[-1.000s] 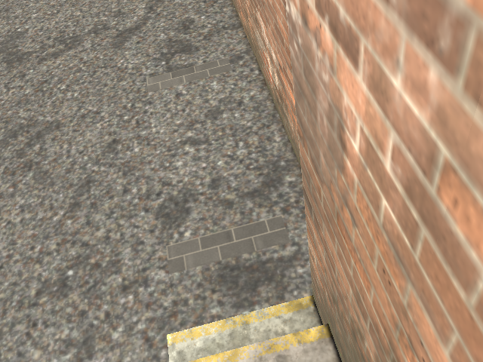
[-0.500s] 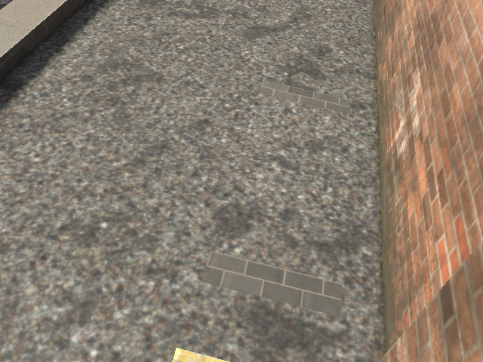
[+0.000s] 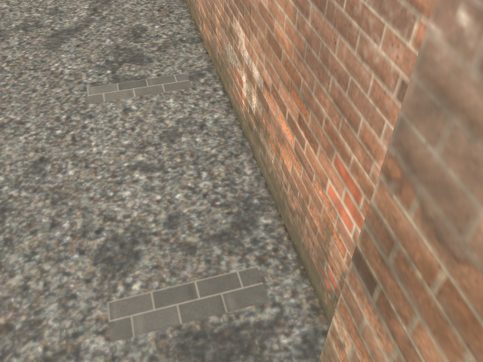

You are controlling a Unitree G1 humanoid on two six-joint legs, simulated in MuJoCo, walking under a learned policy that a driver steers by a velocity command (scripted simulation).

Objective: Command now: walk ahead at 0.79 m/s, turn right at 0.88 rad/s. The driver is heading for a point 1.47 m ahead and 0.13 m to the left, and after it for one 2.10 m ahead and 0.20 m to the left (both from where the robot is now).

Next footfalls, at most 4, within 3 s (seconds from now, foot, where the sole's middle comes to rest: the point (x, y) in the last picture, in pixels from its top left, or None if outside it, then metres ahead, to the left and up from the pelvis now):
0.16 right None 0.21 -0.09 -0.99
0.54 left None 0.53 -0.02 -1.22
0.90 right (282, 346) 0.85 -0.30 -1.43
1.22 left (193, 287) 1.19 0.05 -1.43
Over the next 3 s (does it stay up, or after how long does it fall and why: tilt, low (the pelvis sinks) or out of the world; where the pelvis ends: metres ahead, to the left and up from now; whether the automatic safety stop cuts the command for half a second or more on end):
stays up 1.61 0.20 -0.66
